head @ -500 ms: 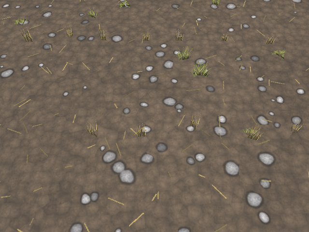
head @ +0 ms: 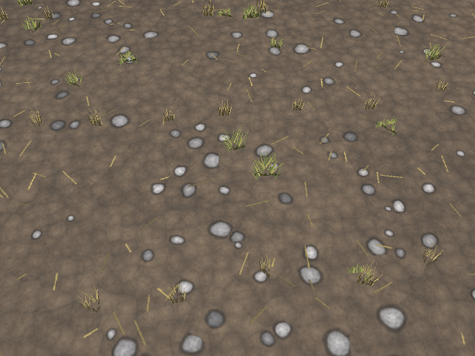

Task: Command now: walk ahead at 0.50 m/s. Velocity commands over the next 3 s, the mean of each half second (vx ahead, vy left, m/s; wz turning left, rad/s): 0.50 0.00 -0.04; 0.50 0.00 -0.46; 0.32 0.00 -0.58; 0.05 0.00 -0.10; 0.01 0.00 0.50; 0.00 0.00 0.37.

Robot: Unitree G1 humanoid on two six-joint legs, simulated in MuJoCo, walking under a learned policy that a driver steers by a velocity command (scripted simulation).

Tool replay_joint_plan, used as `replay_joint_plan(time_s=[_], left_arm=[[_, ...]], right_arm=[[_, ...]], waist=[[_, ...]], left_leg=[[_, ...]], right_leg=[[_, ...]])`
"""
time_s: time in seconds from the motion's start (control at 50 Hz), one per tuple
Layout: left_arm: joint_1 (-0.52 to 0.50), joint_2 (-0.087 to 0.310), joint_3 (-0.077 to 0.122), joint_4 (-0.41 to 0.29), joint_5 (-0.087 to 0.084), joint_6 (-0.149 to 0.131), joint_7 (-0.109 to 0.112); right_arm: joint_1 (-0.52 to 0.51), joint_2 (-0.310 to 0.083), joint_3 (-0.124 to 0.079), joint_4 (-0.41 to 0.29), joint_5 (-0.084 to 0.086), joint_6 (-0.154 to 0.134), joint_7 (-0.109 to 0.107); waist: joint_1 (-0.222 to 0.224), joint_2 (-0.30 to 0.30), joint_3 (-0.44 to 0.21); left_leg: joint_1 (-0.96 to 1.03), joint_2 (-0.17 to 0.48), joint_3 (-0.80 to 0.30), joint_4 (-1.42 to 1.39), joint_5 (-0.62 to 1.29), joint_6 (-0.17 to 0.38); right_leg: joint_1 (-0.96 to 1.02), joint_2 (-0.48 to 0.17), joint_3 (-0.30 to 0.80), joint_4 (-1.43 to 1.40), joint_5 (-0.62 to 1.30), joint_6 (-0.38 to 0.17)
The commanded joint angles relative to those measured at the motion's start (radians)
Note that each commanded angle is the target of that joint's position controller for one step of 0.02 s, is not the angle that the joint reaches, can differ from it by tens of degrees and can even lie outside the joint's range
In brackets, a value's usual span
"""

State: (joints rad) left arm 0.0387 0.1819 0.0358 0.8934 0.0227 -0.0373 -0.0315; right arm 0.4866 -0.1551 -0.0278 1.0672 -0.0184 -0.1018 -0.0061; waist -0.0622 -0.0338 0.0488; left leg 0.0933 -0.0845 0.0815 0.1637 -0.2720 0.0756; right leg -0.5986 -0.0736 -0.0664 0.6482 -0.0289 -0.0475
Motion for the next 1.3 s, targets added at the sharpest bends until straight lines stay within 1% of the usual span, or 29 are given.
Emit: replay_joint_plan(time_s=[0.02, 0.06, 0.08, 0.1, 0.12, 0.14, 0.16, 0.18, 0.22, 0.28, 0.36, 0.56, 0.62, 0.66, 0.68, 0.7, 0.72, 0.74, 0.76, 0.8, 0.9, 1.08, 1.14, 1.18, 1.2, 1.22, 1.24, 1.26, 1.3], left_arm=[[-0.089, 0.065, 0.011, -0.085, -0.001, -0.023, 0.004], [0.015, 0.084, 0.023, -0.058, -0.001, -0.033, 0.014], [0.147, 0.099, 0.035, -0.013, 0.002, -0.041, 0.021], [0.317, 0.134, 0.052, 0.041, 0.017, -0.051, 0.031], [0.468, 0.235, 0.077, 0.061, 0.043, -0.056, 0.041], [0.453, 0.266, 0.089, 0.066, 0.019, -0.039, 0.028], [0.327, 0.219, 0.077, 0.045, -0.007, -0.031, 0.022], [0.244, 0.149, 0.057, 0.03, -0.012, -0.036, 0.018], [0.215, 0.078, 0.034, 0.05, -0.009, -0.051, 0.022], [0.29, 0.084, 0.03, 0.089, -0.012, -0.072, 0.03], [0.367, 0.111, 0.03, 0.108, -0.014, -0.075, 0.031], [0.515, 0.128, 0.026, 0.134, -0.004, -0.058, 0.045], [0.462, 0.159, 0.039, 0.117, 0.003, -0.054, 0.051], [0.409, 0.166, 0.044, 0.099, -0.007, -0.054, 0.042], [0.396, 0.123, 0.033, 0.06, -0.022, -0.057, 0.037], [0.515, 0.009, 0.014, 0.031, -0.061, -0.05, 0.041], [0.486, 0.118, 0.037, 0.046, -0.029, -0.036, 0.047], [0.417, 0.129, 0.045, 0.037, -0.019, -0.031, 0.04], [0.373, 0.104, 0.043, 0.026, -0.015, -0.029, 0.032], [0.359, 0.087, 0.047, 0.018, 0.006, -0.005, 0.014], [0.242, 0.071, 0.044, -0.04, 0.012, 0.03, -0.013], [-0.06, 0.072, 0.019, -0.164, 0.013, 0.026, -0.045], [-0.072, 0.09, 0.026, -0.181, 0.021, 0.026, -0.043], [0.046, 0.106, 0.038, -0.152, 0.027, 0.018, -0.03], [0.175, 0.122, 0.049, -0.112, 0.032, 0.004, -0.018], [0.317, 0.177, 0.072, -0.071, 0.046, -0.01, -0.001], [0.294, 0.323, 0.104, -0.089, 0.045, -0.011, 0.01], [0.378, 0.348, 0.114, -0.11, -0.001, 0.006, 0.021], [0.258, 0.255, 0.09, -0.108, -0.023, 0.014, 0.035]], right_arm=[[0.063, -0.147, -0.027, -0.009, -0.007, -0.003, -0.013], [0.028, -0.166, -0.033, -0.012, -0.01, -0.001, -0.017], [0.012, -0.173, -0.035, -0.013, -0.009, 0.004, -0.016], [0.0, -0.164, -0.031, -0.023, -0.001, 0.006, -0.014], [0.031, -0.099, -0.013, -0.062, 0.025, 0.005, -0.006], [0.11, -0.089, -0.022, -0.055, 0.042, 0.006, 0.002], [0.022, -0.145, -0.036, -0.066, 0.016, 0.013, -0.001], [-0.065, -0.133, -0.034, -0.089, 0.008, 0.009, 0.004], [-0.095, -0.103, -0.034, -0.095, -0.01, 0.021, 0.011], [-0.077, -0.075, -0.032, -0.089, -0.022, 0.051, 0.027], [-0.248, -0.093, -0.035, -0.146, -0.018, 0.066, 0.035], [-0.566, -0.1, -0.018, -0.275, -0.001, 0.045, 0.03], [-0.504, -0.133, -0.026, -0.282, 0.006, 0.026, 0.023], [-0.255, -0.179, -0.049, -0.211, -0.004, 0.006, 0.005], [-0.088, -0.256, -0.071, -0.193, -0.033, -0.004, -0.01], [-0.067, -0.354, -0.093, -0.205, -0.05, 0.004, -0.006], [-0.138, -0.272, -0.08, -0.22, -0.026, 0.023, -0.001], [-0.229, -0.19, -0.057, -0.234, -0.018, 0.024, 0.0], [-0.269, -0.149, -0.046, -0.234, -0.015, 0.018, 0.002], [-0.262, -0.12, -0.037, -0.212, -0.009, 0.007, -0.006], [-0.176, -0.146, -0.044, -0.179, 0.004, -0.024, -0.004], [-0.071, -0.195, -0.053, -0.147, -0.001, -0.013, -0.011], [-0.049, -0.217, -0.059, -0.134, -0.004, 0.008, -0.018], [-0.06, -0.25, -0.068, -0.134, -0.003, 0.029, -0.024], [-0.07, -0.258, -0.07, -0.14, 0.005, 0.039, -0.023], [-0.084, -0.251, -0.067, -0.161, 0.015, 0.041, -0.019], [-0.025, -0.118, -0.04, -0.235, 0.027, 0.037, -0.005], [-0.093, -0.202, -0.056, -0.258, 0.016, 0.039, -0.007], [-0.182, -0.165, -0.04, -0.277, 0.023, 0.033, -0.012]], waist=[[0.023, 0.109, 0.065], [0.077, 0.12, 0.011], [0.133, 0.107, -0.057], [0.197, 0.08, -0.151], [0.217, -0.065, -0.291], [0.167, -0.208, -0.375], [0.125, -0.052, -0.227], [0.111, 0.001, -0.103], [0.052, 0.008, -0.009], [0.024, -0.011, -0.012], [0.048, -0.014, 0.033], [0.131, -0.04, 0.047], [0.08, -0.055, 0.023], [-0.028, -0.011, -0.108], [-0.083, 0.079, -0.249], [-0.019, 0.308, -0.374], [0.0, 0.18, -0.321], [0.029, 0.099, -0.163], [0.042, 0.071, -0.085], [0.076, 0.125, -0.033], [0.085, 0.11, -0.015], [0.024, 0.11, 0.049], [0.029, 0.123, 0.038], [0.081, 0.14, -0.027], [0.131, 0.122, -0.105], [0.2, 0.061, -0.203], [0.113, -0.184, -0.313], [0.172, -0.052, -0.423], [0.119, 0.016, -0.195]], left_leg=[[0.038, 0.312, -0.113, 0.041, 0.646, 0.116], [0.043, 0.31, -0.089, 0.174, 0.893, 0.093], [0.028, 0.287, -0.07, 0.326, 0.951, 0.079], [-0.101, 0.248, -0.043, 0.532, 0.812, 0.06], [-0.374, 0.157, 0.009, 0.877, 0.381, 0.027], [-0.622, -0.005, -0.049, 1.157, -0.247, 0.01], [-0.707, 0.078, -0.134, 1.196, -0.169, 0.024], [-0.715, 0.113, -0.132, 1.152, -0.089, 0.024], [-0.635, 0.17, -0.128, 1.024, -0.019, 0.014], [-0.598, 0.177, -0.099, 0.963, 0.019, -0.011], [-0.74, 0.204, -0.067, 0.838, 0.143, -0.044], [-0.756, 0.136, -0.037, 0.458, 0.227, -0.069], [-0.609, 0.105, -0.047, 0.376, 0.132, -0.037], [-0.256, 0.081, -0.038, 0.273, 0.162, 0.001], [0.005, 0.285, -0.239, 0.259, 0.062, 0.047], [0.25, 0.563, -0.664, 0.175, 0.027, 0.157], [0.147, 0.532, -0.734, 0.116, -0.096, 0.157], [-0.005, 0.489, -0.568, 0.093, -0.119, 0.128], [-0.121, 0.44, -0.435, 0.055, -0.04, 0.105], [-0.231, 0.37, -0.263, 0.016, 0.083, 0.062], [-0.219, 0.365, -0.093, -0.024, 0.262, 0.071], [-0.103, 0.365, 0.115, -0.007, 0.425, 0.054], [-0.009, 0.379, 0.163, 0.092, 0.665, 0.04], [0.019, 0.372, 0.192, 0.324, 1.008, 0.026], [-0.019, 0.359, 0.202, 0.528, 0.986, 0.007], [-0.194, 0.329, 0.209, 0.803, 0.708, -0.039], [-0.646, 0.164, 0.193, 1.171, -0.29, -0.105], [-0.72, 0.094, -0.021, 1.314, -0.355, -0.122], [-0.76, 0.176, -0.082, 1.212, -0.165, -0.109]], right_leg=[[-0.022, 0.03, -0.019, -0.067, -0.062, -0.036], [0.139, 0.084, -0.039, -0.11, -0.138, -0.071], [0.288, 0.117, -0.054, -0.165, -0.123, -0.092], [0.531, 0.072, -0.006, -0.192, -0.086, -0.122], [0.814, -0.201, 0.329, -0.213, -0.168, -0.198], [0.927, -0.362, 0.75, -0.362, -0.186, -0.31], [0.794, -0.312, 0.632, -0.383, -0.267, -0.273], [0.643, -0.274, 0.5, -0.419, -0.248, -0.244], [0.464, -0.18, 0.327, -0.477, -0.116, -0.172], [0.429, -0.136, 0.227, -0.502, 0.026, -0.158], [0.475, -0.116, 0.171, -0.542, 0.072, -0.152], [0.673, -0.115, 0.223, -0.431, 0.309, -0.173], [0.671, -0.125, 0.244, -0.336, 0.426, -0.145], [0.576, -0.054, 0.197, -0.063, 0.492, -0.106], [0.394, 0.011, 0.157, 0.21, 0.219, -0.087], [0.058, 0.171, 0.065, 0.522, -0.476, -0.05], [-0.016, 0.11, 0.133, 0.623, -0.473, -0.067], [-0.032, 0.062, 0.138, 0.618, -0.379, -0.066], [-0.01, 0.028, 0.134, 0.577, -0.317, -0.061], [0.039, -0.005, 0.123, 0.526, -0.277, -0.044], [-0.062, -0.029, 0.098, 0.486, -0.149, -0.019], [-0.033, -0.004, -0.028, 0.059, -0.004, -0.034], [0.022, 0.044, -0.073, -0.008, -0.127, -0.077], [0.155, 0.126, -0.108, -0.047, -0.21, -0.113], [0.303, 0.164, -0.101, -0.123, -0.155, -0.135], [0.549, 0.105, 0.002, -0.198, -0.025, -0.174], [0.913, -0.25, 0.457, -0.125, 0.415, -0.313], [0.928, -0.319, 0.661, -0.19, 0.665, -0.391], [0.699, -0.235, 0.394, -0.235, 0.723, -0.321]])
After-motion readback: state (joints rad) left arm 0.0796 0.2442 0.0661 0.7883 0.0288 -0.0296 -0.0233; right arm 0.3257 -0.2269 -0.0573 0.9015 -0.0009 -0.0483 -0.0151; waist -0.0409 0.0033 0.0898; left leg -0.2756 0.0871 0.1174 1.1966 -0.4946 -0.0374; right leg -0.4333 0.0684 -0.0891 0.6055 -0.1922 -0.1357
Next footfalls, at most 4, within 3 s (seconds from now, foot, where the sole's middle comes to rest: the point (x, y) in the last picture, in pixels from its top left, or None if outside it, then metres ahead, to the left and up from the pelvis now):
0.10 right None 0.23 -0.10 -0.78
0.68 left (208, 331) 0.54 0.07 -0.78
1.22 right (298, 266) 0.73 -0.21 -0.78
1.84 left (256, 227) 0.88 -0.09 -0.78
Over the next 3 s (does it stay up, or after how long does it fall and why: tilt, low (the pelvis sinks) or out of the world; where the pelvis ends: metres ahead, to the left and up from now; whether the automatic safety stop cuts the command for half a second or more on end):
stays up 0.73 -0.11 0.00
